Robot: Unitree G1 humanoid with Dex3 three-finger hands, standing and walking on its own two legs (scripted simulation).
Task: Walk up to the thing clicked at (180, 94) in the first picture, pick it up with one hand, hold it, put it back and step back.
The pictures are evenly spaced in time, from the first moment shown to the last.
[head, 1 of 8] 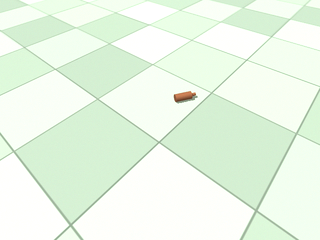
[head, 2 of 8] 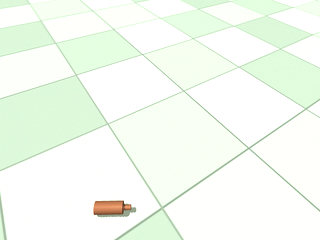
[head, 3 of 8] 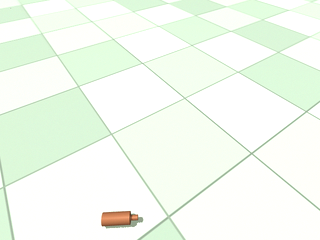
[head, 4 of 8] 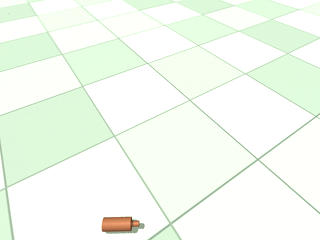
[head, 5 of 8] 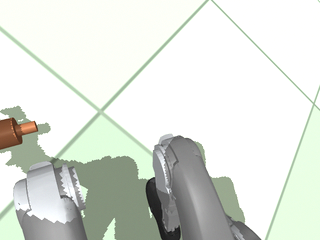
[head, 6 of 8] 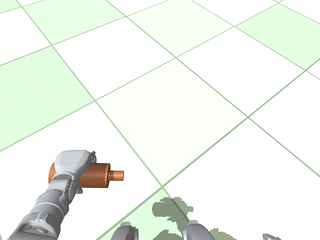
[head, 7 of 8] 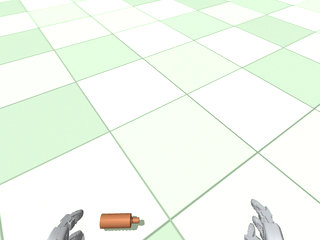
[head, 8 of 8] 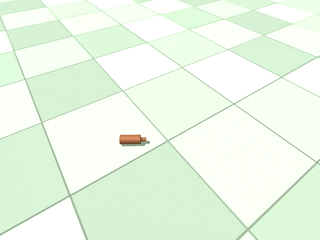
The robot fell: no
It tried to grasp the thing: yes
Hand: left
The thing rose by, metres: 0.67
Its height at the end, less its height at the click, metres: +0.00
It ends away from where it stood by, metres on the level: 0.01
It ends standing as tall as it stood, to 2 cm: yes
